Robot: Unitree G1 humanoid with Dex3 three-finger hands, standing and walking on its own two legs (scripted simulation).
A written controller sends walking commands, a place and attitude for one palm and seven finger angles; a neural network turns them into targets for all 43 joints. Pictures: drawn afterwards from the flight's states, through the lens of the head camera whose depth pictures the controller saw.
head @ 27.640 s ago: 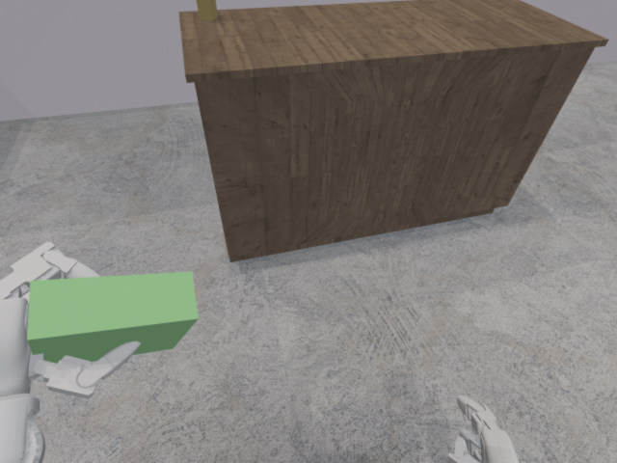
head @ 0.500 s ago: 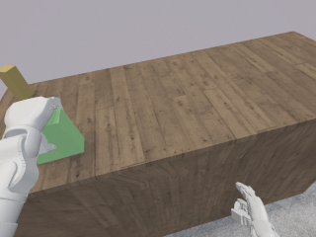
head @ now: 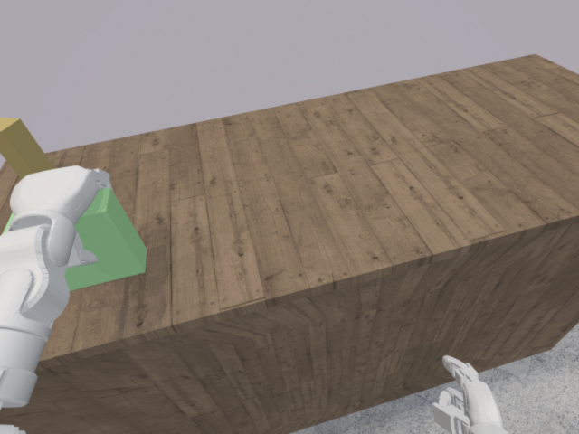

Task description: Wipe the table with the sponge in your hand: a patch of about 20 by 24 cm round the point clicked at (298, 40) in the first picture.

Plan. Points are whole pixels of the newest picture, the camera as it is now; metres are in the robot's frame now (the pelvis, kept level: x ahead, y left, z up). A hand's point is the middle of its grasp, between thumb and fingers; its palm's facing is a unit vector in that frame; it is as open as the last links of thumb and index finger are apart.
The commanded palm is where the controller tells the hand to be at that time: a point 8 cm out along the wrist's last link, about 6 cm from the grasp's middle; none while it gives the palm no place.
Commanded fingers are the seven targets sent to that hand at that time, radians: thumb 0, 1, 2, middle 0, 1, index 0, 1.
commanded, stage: wipe forward along the first lane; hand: left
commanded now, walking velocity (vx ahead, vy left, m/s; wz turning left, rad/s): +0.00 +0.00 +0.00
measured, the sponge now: (92, 252) +0.30 +0.33 +0.11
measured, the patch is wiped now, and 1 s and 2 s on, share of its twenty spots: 0.15 0.30 0.35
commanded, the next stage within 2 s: slide across to the middle lane in 1.78 s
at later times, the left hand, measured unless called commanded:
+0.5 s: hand (86, 203) +0.35 +0.34 +0.16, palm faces -0.09 +0.02 -1.00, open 9.4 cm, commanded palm +0.35 +0.34 +0.19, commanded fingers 0.00 0.10 1.30 -1.20 -1.60 -1.20 -1.60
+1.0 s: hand (89, 185) +0.39 +0.36 +0.16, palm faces -0.14 +0.03 -0.99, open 9.4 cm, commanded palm +0.39 +0.36 +0.18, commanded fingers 0.00 0.10 1.30 -1.20 -1.60 -1.20 -1.60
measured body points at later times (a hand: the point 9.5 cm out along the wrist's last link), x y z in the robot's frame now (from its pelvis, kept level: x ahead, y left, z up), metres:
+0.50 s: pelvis +0.00 -0.01 +0.00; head +0.00 -0.04 +0.45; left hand +0.35 +0.34 +0.21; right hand +0.14 -0.27 -0.13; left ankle +0.00 +0.11 -0.74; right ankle +0.03 -0.07 -0.74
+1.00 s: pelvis -0.01 +0.00 -0.01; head +0.02 -0.03 +0.44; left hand +0.40 +0.36 +0.21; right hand +0.08 -0.28 -0.14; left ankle +0.00 +0.11 -0.74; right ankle +0.03 -0.07 -0.74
